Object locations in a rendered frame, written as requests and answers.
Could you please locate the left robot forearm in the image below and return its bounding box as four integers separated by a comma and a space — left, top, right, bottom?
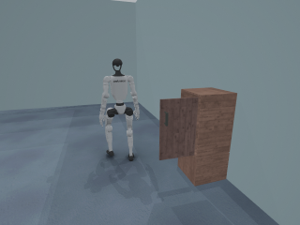
100, 93, 108, 114

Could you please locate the robot left hand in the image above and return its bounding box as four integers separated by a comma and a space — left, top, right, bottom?
99, 113, 106, 126

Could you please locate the robot left shin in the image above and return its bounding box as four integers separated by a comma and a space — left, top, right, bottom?
105, 126, 113, 152

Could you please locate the right robot upper arm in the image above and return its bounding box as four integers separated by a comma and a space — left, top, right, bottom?
127, 75, 137, 97

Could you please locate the cupboard door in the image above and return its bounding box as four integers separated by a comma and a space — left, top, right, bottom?
158, 97, 199, 160

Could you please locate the right robot forearm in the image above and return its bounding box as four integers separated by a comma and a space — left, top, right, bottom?
132, 92, 139, 110

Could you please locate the left robot upper arm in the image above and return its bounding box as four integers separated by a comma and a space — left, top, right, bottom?
103, 76, 111, 98

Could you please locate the robot shin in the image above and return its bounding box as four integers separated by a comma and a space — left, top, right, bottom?
127, 130, 133, 156
105, 126, 113, 152

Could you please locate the robot right shin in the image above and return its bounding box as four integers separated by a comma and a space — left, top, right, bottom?
127, 130, 133, 156

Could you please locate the handle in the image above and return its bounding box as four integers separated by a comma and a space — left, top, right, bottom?
164, 112, 169, 127

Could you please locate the robot right hand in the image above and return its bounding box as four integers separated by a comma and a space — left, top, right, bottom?
133, 109, 140, 120

